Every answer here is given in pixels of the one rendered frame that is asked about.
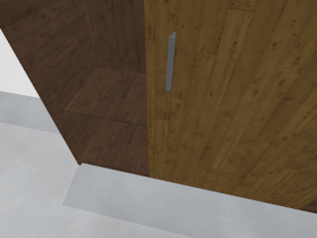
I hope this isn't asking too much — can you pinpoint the handle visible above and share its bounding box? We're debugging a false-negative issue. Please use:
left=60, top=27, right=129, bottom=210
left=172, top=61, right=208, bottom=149
left=165, top=32, right=176, bottom=91

